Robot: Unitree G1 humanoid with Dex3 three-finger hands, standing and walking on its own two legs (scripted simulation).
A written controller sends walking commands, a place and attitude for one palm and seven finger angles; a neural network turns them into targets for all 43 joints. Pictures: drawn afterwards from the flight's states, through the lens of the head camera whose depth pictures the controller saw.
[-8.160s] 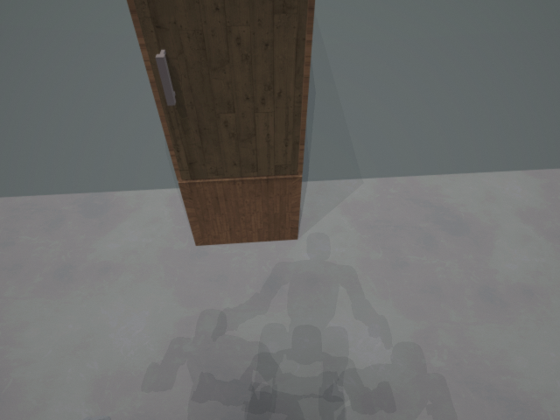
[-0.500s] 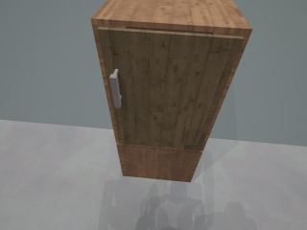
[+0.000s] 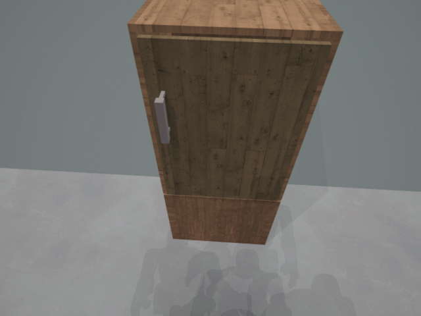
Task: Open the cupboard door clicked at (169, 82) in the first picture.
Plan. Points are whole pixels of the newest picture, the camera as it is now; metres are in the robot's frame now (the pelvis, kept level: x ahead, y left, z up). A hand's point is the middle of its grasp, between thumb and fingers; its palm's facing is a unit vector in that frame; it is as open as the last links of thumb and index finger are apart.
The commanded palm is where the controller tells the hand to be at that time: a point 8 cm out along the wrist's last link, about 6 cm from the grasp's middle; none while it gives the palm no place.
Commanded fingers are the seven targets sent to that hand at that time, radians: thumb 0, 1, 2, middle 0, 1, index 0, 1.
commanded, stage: come to a stop and stand still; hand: left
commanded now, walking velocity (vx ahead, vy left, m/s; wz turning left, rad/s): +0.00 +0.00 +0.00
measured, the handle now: (164, 117) +0.59 +0.16 +0.05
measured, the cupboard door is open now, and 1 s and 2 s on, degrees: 0 0 0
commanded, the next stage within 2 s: look again from close up in 0.34 s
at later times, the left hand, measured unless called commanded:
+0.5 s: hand out of the picture -0.03 +0.18 -0.17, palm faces +0.04 -0.98 -0.17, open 7.4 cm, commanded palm none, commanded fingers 0.00 0.90 0.90 -0.20 -0.30 -0.20 -0.30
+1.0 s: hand out of the picture -0.01 +0.16 -0.17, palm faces +0.05 -0.99 -0.16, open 7.4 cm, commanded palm none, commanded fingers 0.00 0.90 0.90 -0.20 -0.30 -0.20 -0.30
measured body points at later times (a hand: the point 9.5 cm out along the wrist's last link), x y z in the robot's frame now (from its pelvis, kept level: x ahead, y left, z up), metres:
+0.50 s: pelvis -0.01 +0.01 +0.01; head -0.02 +0.01 +0.46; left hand -0.03 +0.23 -0.15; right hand -0.01 -0.21 -0.15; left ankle +0.02 +0.11 -0.73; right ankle +0.04 -0.11 -0.73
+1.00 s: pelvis +0.00 +0.00 +0.01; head +0.00 +0.01 +0.46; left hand -0.01 +0.22 -0.15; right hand +0.00 -0.21 -0.15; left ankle +0.02 +0.11 -0.73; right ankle +0.04 -0.11 -0.73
